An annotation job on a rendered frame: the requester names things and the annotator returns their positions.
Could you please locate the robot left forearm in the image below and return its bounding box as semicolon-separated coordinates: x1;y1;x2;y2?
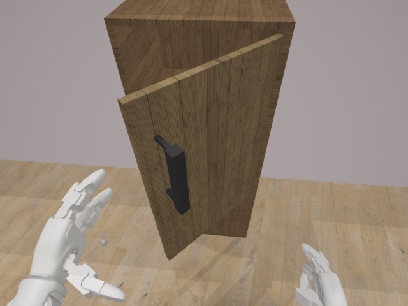
6;276;68;306

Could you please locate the robot right hand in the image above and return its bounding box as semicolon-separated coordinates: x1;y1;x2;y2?
296;243;348;306

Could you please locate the handle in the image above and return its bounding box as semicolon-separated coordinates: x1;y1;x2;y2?
154;135;191;215

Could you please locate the robot left hand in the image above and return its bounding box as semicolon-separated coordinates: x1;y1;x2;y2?
30;169;126;302

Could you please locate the cupboard door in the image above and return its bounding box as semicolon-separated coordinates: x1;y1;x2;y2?
117;34;285;261

